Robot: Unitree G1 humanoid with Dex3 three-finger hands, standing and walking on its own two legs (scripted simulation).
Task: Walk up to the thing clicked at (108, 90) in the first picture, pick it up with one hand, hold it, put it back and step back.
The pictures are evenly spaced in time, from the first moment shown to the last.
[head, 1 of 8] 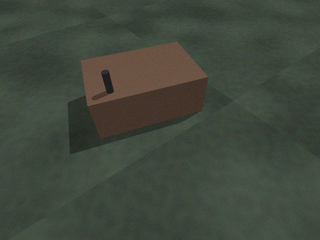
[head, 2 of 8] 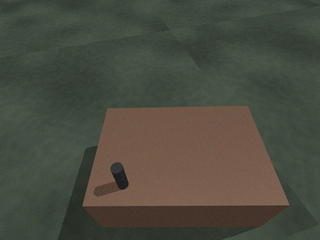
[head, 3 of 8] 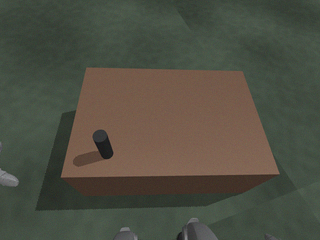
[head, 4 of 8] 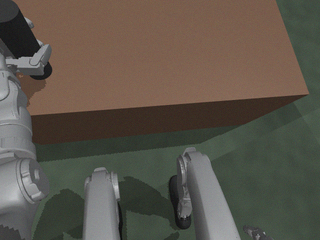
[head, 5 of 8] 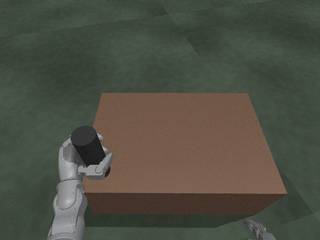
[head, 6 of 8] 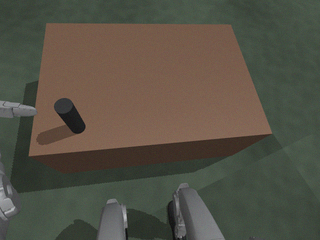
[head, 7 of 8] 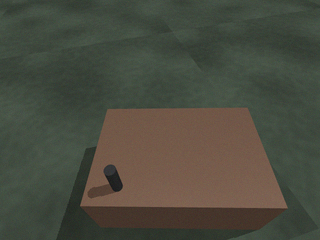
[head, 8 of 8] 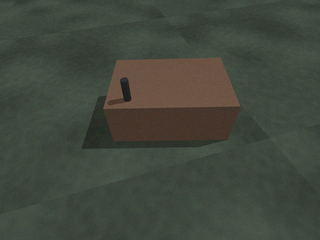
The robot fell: no
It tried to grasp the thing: yes
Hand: left
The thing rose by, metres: 0.36
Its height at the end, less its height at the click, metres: +0.00
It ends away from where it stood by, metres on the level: 0.02
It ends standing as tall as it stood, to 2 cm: yes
